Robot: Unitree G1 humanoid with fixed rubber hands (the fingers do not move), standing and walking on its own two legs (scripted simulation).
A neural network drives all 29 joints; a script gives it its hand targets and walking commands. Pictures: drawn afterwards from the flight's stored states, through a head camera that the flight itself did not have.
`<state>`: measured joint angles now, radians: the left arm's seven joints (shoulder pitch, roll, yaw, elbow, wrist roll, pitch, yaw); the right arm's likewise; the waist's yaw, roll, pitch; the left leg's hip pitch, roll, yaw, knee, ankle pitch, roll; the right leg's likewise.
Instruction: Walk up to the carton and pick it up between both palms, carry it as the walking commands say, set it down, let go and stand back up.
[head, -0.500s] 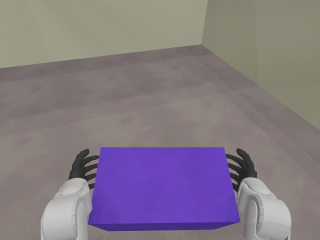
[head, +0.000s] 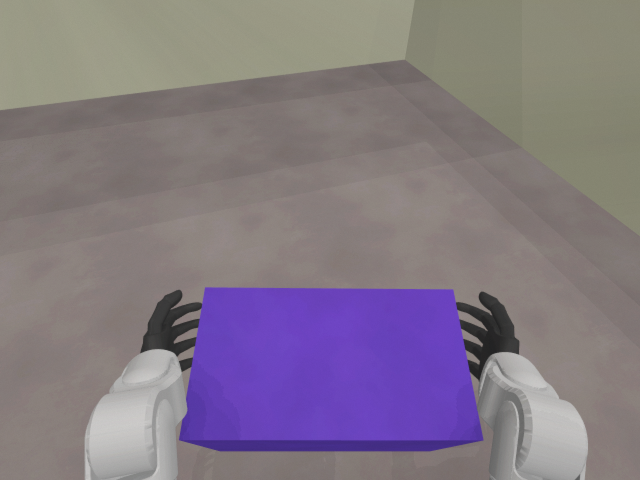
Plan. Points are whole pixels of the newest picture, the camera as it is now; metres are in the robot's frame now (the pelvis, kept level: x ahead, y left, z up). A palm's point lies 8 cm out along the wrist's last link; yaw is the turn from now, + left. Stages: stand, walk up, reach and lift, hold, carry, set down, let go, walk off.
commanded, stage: carry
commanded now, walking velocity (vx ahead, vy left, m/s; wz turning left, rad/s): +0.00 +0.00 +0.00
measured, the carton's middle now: (327, 376) +0.25 -0.01 +0.01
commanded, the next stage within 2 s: hold in 1.28 s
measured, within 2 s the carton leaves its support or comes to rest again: neither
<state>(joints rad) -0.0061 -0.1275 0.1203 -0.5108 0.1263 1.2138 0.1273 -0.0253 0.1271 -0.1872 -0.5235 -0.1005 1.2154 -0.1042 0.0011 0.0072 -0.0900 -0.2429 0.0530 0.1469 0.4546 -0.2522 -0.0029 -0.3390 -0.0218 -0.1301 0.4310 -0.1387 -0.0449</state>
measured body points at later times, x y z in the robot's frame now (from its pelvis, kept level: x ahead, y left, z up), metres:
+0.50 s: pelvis +0.02 +0.02 +0.00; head +0.00 +0.02 +0.45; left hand +0.27 +0.19 +0.08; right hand +0.27 -0.17 +0.09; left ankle -0.01 +0.12 -0.74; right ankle +0.05 -0.09 -0.74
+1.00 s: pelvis +0.01 +0.02 +0.00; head +0.01 +0.03 +0.45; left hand +0.27 +0.20 +0.06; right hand +0.28 -0.16 +0.06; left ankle -0.01 +0.12 -0.74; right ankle +0.05 -0.09 -0.74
